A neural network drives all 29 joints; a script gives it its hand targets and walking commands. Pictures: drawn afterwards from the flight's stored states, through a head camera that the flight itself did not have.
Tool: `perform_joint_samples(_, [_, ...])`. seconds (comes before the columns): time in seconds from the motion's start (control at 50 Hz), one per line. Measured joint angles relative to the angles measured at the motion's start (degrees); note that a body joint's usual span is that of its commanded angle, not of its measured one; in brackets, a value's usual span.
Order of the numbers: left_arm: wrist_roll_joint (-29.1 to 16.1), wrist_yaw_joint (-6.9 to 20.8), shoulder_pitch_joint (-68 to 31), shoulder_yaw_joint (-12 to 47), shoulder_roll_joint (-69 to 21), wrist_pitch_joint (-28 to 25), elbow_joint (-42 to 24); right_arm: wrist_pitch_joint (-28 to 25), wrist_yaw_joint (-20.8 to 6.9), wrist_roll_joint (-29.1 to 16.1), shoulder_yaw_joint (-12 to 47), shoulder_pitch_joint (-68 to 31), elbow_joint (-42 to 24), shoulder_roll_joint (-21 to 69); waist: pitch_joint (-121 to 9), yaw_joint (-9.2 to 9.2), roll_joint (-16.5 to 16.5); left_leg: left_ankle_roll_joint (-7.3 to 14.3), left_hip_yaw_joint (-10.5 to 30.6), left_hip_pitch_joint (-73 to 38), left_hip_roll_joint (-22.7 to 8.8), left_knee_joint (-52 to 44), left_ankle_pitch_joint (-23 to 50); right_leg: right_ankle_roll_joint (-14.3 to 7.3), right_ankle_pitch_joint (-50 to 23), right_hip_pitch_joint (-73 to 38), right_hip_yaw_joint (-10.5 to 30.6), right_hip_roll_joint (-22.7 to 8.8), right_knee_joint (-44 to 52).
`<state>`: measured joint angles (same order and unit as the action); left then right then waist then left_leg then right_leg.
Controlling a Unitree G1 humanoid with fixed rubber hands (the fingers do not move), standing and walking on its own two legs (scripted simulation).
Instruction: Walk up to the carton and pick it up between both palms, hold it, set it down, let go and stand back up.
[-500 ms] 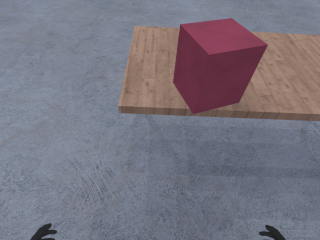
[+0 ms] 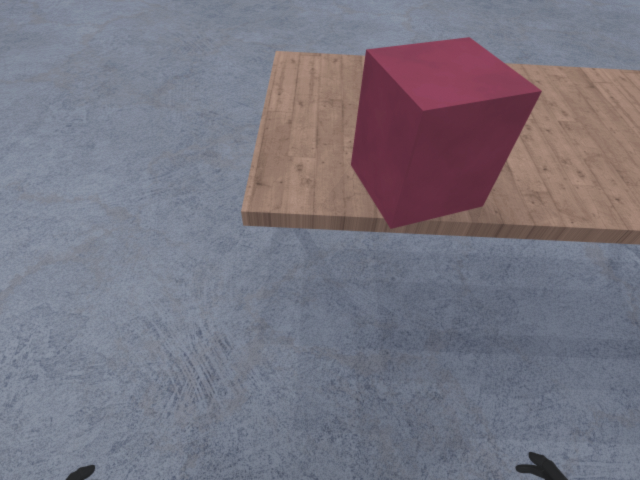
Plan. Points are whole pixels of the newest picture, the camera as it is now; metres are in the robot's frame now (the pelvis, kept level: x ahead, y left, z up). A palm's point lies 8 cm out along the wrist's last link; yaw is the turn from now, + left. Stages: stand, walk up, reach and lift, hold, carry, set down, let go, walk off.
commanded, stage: walk up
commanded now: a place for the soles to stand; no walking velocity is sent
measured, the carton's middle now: (429, 134) +0.70 -0.18 +0.05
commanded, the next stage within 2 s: none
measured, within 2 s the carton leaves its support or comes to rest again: neither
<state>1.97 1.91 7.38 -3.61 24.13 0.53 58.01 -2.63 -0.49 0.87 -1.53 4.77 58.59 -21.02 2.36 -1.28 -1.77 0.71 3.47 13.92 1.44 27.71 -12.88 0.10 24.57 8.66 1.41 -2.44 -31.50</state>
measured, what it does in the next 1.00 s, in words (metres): walks ahead: right foot, then left foot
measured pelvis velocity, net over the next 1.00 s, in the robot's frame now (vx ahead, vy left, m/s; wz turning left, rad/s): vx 0.25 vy -0.14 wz -0.05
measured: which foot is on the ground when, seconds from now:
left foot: down 0.00-0.22, up 0.24-0.56, down 0.58-1.00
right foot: up 0.00-0.20, down 0.22-0.60, up 0.62-1.00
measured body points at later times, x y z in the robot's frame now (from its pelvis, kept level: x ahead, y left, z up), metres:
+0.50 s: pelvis +0.09 -0.11 -0.01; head +0.09 -0.08 +0.44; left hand +0.11 +0.23 -0.13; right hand +0.19 -0.44 -0.08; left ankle +0.15 -0.02 -0.70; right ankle +0.08 -0.22 -0.74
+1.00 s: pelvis +0.25 -0.14 -0.01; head +0.30 -0.12 +0.43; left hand +0.42 +0.17 -0.12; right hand +0.24 -0.49 -0.09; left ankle +0.18 -0.01 -0.74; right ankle +0.37 -0.27 -0.73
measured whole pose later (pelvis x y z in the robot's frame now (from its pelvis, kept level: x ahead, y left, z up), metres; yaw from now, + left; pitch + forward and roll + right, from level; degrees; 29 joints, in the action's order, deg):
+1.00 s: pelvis +0.25 -0.14 -0.01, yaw -3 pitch -2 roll +2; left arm 0.9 5.2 9.6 -5.3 25.5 0.9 41.5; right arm -5.7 1.4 0.7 -3.8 24.4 45.8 -25.9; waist 8.0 3.1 -4.7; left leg -0.8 -3.3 4.3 -0.6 30.2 -23.8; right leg -2.8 5.7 26.8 0.6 -2.7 -36.6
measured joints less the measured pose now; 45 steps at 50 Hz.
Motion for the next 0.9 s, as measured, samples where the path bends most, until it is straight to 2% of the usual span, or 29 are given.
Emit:
perform_joint_samples(0.04, [1.0, 0.8, 1.4, -1.1, 1.4, 0.7, -1.2, -0.9, 0.1, 0.3, -1.1, 2.1, -0.7, -0.2, -0.4, 0.08, -0.8, 0.2, -0.4, -0.3, -0.4, -0.4, -0.5, -1.0, 4.0, 4.9, 1.0, 1.1, -10.1])
perform_joint_samples(0.08, [1.2, 1.4, 2.4, -2.0, 2.7, 1.1, -2.5, -1.3, 0.2, 0.6, -1.9, 4.9, -1.1, -1.2, -0.5, 1.04, -1.1, 0.3, 0.8, -0.8, -0.9, -1.6, -0.3, -1.6, 4.6, 8.8, 1.0, 1.6, -16.0])
perform_joint_samples(0.12, [0.8, 2.1, 3.5, -2.6, 3.5, 0.9, -4.1, -1.2, 0.4, 0.8, -2.8, 7.4, -1.1, -2.8, -0.2, 1.54, -0.8, -0.3, 1.9, -1.8, -1.9, -2.6, 0.0, -2.1, 3.7, 11.3, 0.6, 1.1, -16.8])
perform_joint_samples(0.18, [0.3, 3.2, 5.8, -3.4, 3.9, 0.5, -6.3, -0.6, 0.6, 1.1, -4.1, 9.1, -1.4, -5.7, 0.4, 0.85, -0.3, -1.5, 1.4, -3.0, -3.7, -1.8, -1.3, -2.2, 0.1, 12.5, 0.1, -0.9, -11.6])
perform_joint_samples(0.2, [0.2, 3.5, 6.7, -3.7, 3.9, 0.3, -6.9, -0.3, 0.7, 1.1, -4.5, 9.0, -1.6, -6.6, 0.7, 0.47, 0.0, -1.9, 1.1, -2.8, -4.3, 0.2, -2.8, -2.2, -2.3, 11.7, -0.1, -1.4, -8.0])
perform_joint_samples(0.24, [0.3, 3.3, 8.4, -4.4, 4.1, -0.5, -7.9, 0.4, 1.3, 1.0, -5.1, 8.5, -2.3, -8.4, 1.5, -0.16, 1.1, -0.4, 2.2, 0.9, -5.0, 10.9, -10.6, -0.5, -9.8, 10.6, -0.1, -0.6, -4.6])
perform_joint_samples(0.26, [0.6, 2.9, 8.8, -4.6, 3.6, -0.7, -8.1, 0.8, 1.8, 0.8, -5.2, 8.0, -2.6, -9.0, 2.1, -0.34, 2.4, 0.2, 3.8, 3.9, -4.6, 18.4, -14.7, 0.4, -10.2, 11.1, -1.0, 0.4, -7.0])
perform_joint_samples(0.3, [1.0, 2.4, 9.5, -4.3, 2.3, -0.1, -8.4, 1.4, 2.1, 0.4, -4.9, 7.9, -3.2, -8.8, 2.4, -0.91, 3.9, 0.4, 4.5, 9.2, -2.2, 29.6, -17.0, 0.8, -7.5, 10.1, -2.9, 1.4, -8.7])
perform_joint_samples(0.36, [0.8, 2.5, 11.5, -3.9, 1.5, 0.6, -8.9, 1.0, 1.3, -0.3, -3.2, 8.2, -3.4, -6.2, 0.8, -3.54, 2.0, 0.5, -1.4, 13.1, 0.0, 34.4, -16.5, -1.0, -6.4, 7.2, -2.3, 1.8, -5.6])
perform_joint_samples(0.4, [0.5, 2.6, 12.7, -3.6, 1.6, 0.7, -9.2, 0.4, 0.6, -0.5, -2.2, 8.5, -4.3, -4.7, -0.3, -4.37, 0.2, 0.4, -4.9, 13.7, -0.1, 32.2, -15.6, -2.2, -6.9, 5.5, -1.6, 2.2, -3.1])
perform_joint_samples(0.46, [-0.3, 2.5, 13.3, -3.2, 1.6, 0.1, -10.0, -0.2, -0.3, 0.0, -1.8, 9.0, -6.2, -3.9, -0.9, -3.88, -1.3, 0.3, -6.8, 13.8, -0.8, 26.9, -12.2, -3.4, -6.5, 4.0, -2.0, 3.0, -1.2])
perform_joint_samples(0.56, [-0.9, 2.5, 13.4, -1.9, 1.3, -0.9, -10.7, -1.3, -1.1, -0.1, -2.3, 8.8, -9.0, -4.4, 0.4, -2.11, -1.0, 1.4, -5.3, 8.9, -2.7, 13.1, -6.3, -1.9, -4.7, 2.5, -2.0, 4.8, -1.2])
perform_joint_samples(0.58, [-0.9, 2.5, 13.1, -1.9, 1.6, -0.7, -11.0, -1.9, -0.9, -0.2, -2.4, 9.4, -9.4, -4.3, 0.6, -1.61, -1.6, 1.4, -5.5, 6.7, -2.6, 8.9, -3.0, -1.5, -3.3, 2.6, -1.9, 4.4, -2.8])
perform_joint_samples(0.6, [-0.8, 2.3, 12.6, -2.1, 2.0, -0.5, -11.1, -2.5, -0.6, 0.0, -2.5, 9.8, -9.6, -3.7, 1.2, -1.13, -3.5, 1.6, -6.6, 5.5, -1.2, 7.7, -0.5, -1.9, -1.4, 3.3, -0.9, 3.1, -6.2])
perform_joint_samples(0.62, [-0.7, 2.1, 12.1, -2.3, 2.0, -0.3, -11.3, -3.1, -0.1, 0.5, -2.6, 10.5, -10.0, -3.4, 1.6, -0.64, -4.8, 1.8, -7.4, 4.7, -0.2, 8.0, -0.9, -2.5, 0.1, 4.7, 1.3, 2.9, -11.2])
perform_joint_samples(0.66, [-0.5, 1.8, 11.4, -2.0, 1.2, 0.2, -11.7, -3.4, 0.6, 0.7, -2.6, 12.7, -10.4, -3.1, 1.1, 0.85, -4.9, 2.2, -7.4, 3.2, 0.1, 8.2, -3.3, -2.3, 1.5, 8.8, 4.0, 4.9, -21.5])
perform_joint_samples(0.7, [-0.3, 1.8, 10.8, -1.3, 0.4, 0.4, -12.2, -3.2, 0.8, 0.4, -2.7, 15.0, -10.1, -3.4, 0.2, 2.14, -3.2, 2.7, -6.5, 0.9, -0.8, 6.4, -4.5, -2.3, 2.4, 12.4, 2.6, 5.6, -26.8])
perform_joint_samples(0.74, [-0.1, 2.0, 10.1, -1.1, 0.6, -0.1, -13.0, -3.2, 0.8, -0.1, -2.7, 16.6, -9.8, -3.5, 0.4, 2.73, -2.0, 2.2, -6.1, -2.0, -2.0, 3.6, -4.3, -1.9, 0.2, 15.8, 2.4, 5.1, -28.9])
perform_joint_samples(0.8, [-0.4, 2.2, 8.5, -2.1, 2.2, -0.4, -14.3, -4.0, 1.3, -0.8, -2.2, 18.7, -10.5, -3.0, 2.1, 3.41, -2.3, 1.4, -5.8, -5.6, -2.4, 0.5, -4.2, -1.3, -5.4, 19.7, 4.6, 2.9, -27.1])
perform_joint_samples(0.86, [-1.0, 2.5, 6.2, -3.0, 3.7, 0.3, -15.4, -4.4, 1.5, -1.0, -1.8, 20.0, -10.8, -2.4, 3.9, 3.44, -3.4, 0.5, -5.7, -7.7, -2.3, -1.0, -4.9, -1.3, -12.1, 22.5, 5.8, 1.2, -22.9])
perform_joint_samples(0.9, [-1.1, 2.9, 5.0, -3.0, 3.6, 0.7, -16.2, -4.2, 1.5, -0.7, -1.9, 20.1, -10.9, -2.6, 5.0, 2.98, -3.7, 0.1, -6.3, -9.0, -2.3, -1.5, -5.7, -1.6, -14.4, 23.0, 4.4, 0.4, -18.0])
